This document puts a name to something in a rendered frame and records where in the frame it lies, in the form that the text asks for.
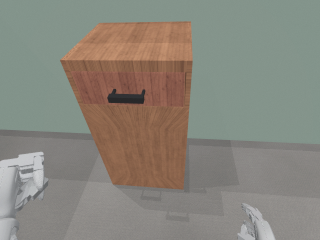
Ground drawer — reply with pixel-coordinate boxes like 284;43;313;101
71;71;185;107

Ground right robot hand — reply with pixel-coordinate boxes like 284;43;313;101
237;203;276;240

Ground cabinet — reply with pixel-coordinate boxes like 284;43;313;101
60;21;193;190

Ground handle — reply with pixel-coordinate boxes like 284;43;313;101
107;89;146;104

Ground left robot hand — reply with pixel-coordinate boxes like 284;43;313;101
0;152;49;219

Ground left robot forearm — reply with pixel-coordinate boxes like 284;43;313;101
0;217;20;240

